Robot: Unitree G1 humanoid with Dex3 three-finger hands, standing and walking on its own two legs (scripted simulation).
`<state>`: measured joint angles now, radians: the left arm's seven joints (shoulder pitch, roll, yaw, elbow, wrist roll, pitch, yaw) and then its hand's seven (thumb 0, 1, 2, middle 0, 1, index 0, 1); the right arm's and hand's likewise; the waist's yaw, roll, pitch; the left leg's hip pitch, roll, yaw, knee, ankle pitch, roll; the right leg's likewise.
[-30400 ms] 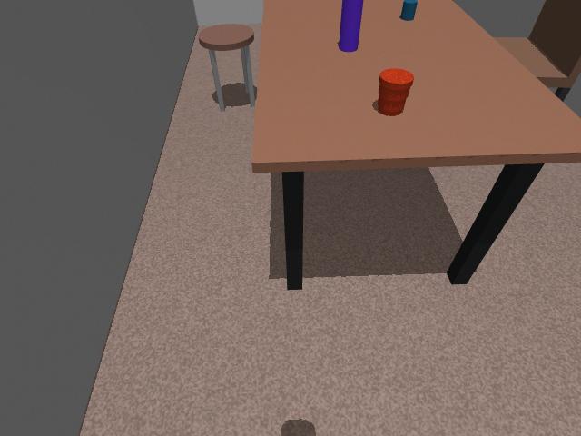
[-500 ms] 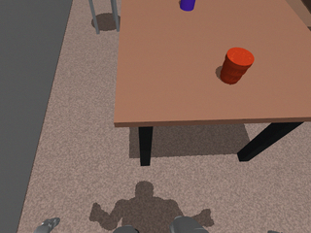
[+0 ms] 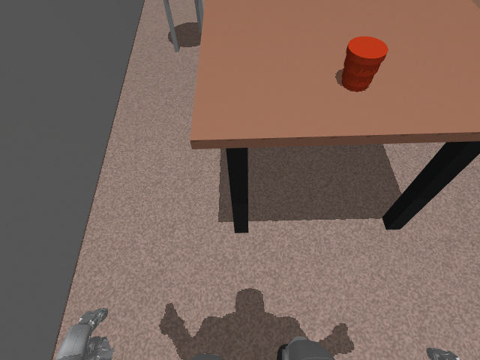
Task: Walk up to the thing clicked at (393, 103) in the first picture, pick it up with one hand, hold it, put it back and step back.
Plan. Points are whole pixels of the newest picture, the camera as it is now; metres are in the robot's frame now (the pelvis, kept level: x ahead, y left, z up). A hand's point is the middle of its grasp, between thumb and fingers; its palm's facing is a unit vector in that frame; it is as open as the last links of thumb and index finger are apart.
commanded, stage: step back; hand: right
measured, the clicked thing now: (360, 66) +0.73 -0.26 +0.02
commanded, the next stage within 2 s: none
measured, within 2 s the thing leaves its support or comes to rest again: neither
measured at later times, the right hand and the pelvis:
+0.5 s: hand out of the picture -0.04 -0.33 -0.14, palm faces +0.04 +0.91 -0.41, open 7.4 cm; pelvis -0.16 -0.05 +0.00, yaw -4 degrees
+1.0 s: hand out of the picture -0.22 -0.32 -0.13, palm faces -0.09 +0.90 -0.42, open 7.4 cm; pelvis -0.31 -0.06 +0.01, yaw +1 degrees
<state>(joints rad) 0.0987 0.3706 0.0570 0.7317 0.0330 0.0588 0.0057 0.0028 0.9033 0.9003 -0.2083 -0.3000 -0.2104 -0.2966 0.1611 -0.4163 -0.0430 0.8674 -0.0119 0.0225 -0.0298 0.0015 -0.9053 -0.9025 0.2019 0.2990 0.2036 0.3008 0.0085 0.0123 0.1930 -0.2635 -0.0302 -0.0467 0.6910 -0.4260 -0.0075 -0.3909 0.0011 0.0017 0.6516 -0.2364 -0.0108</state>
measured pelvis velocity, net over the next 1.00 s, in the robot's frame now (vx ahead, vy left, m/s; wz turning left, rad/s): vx -0.31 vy -0.06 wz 0.02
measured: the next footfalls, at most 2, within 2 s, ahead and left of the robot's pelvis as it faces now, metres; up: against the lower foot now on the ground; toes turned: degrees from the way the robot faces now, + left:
right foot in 0.42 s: -0.14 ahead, -0.17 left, +0.00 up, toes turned -2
left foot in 0.80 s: -0.23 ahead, +0.06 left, +0.00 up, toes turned +0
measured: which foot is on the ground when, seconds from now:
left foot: down 0.00-0.46, up 0.48-0.78, down 0.80-1.00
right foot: down 0.00-0.04, up 0.06-0.40, down 0.42-0.84, up 0.86-1.00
